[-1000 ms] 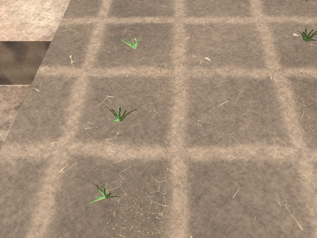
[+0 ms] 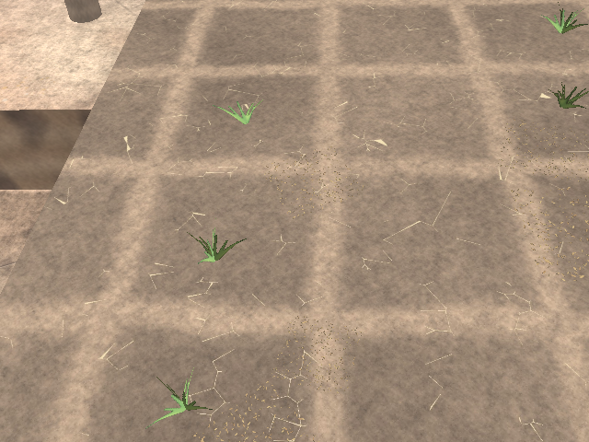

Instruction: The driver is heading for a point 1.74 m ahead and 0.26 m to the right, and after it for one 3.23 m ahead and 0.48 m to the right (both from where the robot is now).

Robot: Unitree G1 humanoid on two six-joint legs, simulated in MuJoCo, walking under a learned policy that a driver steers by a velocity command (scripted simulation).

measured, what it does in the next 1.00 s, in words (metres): walks ahead: left foot, then right foot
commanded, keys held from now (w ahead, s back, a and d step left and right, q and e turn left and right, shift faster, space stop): w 1.00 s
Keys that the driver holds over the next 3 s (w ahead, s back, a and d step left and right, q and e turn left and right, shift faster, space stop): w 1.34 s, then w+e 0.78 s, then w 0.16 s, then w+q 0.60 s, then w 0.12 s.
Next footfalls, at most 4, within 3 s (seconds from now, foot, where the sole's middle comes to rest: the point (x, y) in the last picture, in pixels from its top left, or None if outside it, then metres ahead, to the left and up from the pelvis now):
0.38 left None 0.36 0.07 -0.77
0.92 right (363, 387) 0.67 -0.09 -0.77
1.48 left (291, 285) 0.97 0.08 -0.77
2.04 right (366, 224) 1.20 -0.14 -0.77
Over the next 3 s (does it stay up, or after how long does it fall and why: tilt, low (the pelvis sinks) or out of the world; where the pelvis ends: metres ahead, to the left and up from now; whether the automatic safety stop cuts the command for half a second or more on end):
stays up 1.58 -0.22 0.01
